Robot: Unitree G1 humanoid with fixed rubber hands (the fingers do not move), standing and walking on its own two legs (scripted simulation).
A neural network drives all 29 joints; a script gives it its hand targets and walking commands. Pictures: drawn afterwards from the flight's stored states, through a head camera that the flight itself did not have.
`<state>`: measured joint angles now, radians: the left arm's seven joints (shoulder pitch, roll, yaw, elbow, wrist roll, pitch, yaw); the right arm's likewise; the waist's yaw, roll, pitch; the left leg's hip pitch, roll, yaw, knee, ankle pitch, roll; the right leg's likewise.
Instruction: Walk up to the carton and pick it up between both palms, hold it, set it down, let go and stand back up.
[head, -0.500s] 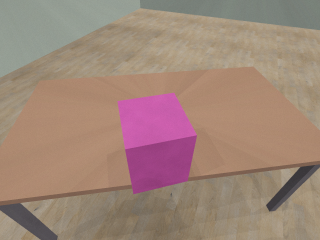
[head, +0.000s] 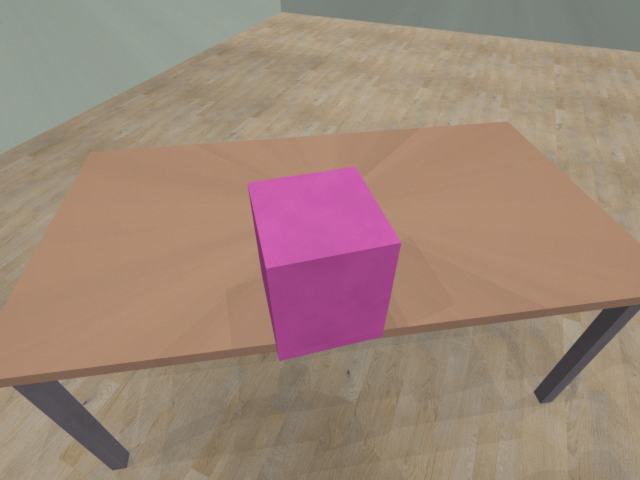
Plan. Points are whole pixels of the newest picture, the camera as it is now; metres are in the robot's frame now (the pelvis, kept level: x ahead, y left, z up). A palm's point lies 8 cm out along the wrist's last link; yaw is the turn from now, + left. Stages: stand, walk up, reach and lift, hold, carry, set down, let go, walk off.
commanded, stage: stand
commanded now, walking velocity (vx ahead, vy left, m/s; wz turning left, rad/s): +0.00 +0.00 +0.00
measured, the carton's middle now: (317, 262) +0.51 +0.01 -0.04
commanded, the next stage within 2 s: none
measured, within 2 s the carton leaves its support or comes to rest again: neither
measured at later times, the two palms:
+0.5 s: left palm out of the picture -0.06 +0.23 -0.15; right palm out of the picture -0.01 -0.25 -0.16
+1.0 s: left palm out of the picture +0.09 +0.21 -0.14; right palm out of the picture -0.03 -0.26 -0.14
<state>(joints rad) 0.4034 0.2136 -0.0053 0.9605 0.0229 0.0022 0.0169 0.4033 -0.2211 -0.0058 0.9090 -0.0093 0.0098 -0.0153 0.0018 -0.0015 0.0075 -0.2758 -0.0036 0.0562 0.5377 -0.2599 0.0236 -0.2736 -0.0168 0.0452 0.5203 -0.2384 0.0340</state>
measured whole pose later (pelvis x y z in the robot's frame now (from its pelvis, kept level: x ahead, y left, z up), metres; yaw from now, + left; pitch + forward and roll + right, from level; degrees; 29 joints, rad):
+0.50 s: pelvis -0.01 -0.01 -0.02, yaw -3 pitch -5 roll +2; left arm 0.48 0.16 0.05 0.99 0.05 0.01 0.02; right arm 0.34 -0.21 -0.05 0.97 -0.01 0.06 -0.04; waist 0.03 -0.01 -0.01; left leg -0.35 0.00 0.11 0.69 -0.35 0.01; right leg -0.29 0.00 0.02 0.72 -0.36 -0.02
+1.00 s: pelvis +0.04 -0.03 -0.01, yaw -1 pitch -3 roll -1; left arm 0.30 0.19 0.03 0.91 0.03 -0.02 0.02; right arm 0.49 -0.19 -0.01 0.97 -0.02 0.02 -0.04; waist -0.02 0.02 0.04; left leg -0.19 0.05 0.01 0.65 -0.42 -0.02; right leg -0.27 0.02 -0.05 0.61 -0.29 -0.02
